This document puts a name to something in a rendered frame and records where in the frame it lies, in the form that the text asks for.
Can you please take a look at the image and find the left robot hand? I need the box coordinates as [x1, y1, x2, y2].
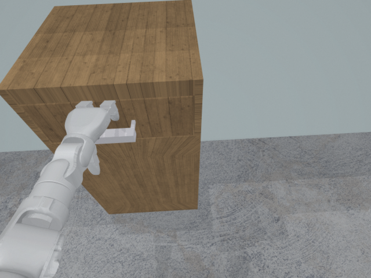
[65, 100, 119, 175]

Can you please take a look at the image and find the drawer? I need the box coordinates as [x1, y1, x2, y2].
[21, 96, 193, 143]

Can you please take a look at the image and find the handle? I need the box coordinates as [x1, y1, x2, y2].
[95, 120, 136, 144]

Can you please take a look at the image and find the left robot upper arm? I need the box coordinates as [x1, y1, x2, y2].
[0, 222, 65, 278]

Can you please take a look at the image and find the cabinet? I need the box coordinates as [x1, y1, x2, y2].
[0, 0, 203, 214]

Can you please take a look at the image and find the left robot forearm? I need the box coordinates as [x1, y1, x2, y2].
[0, 133, 95, 248]

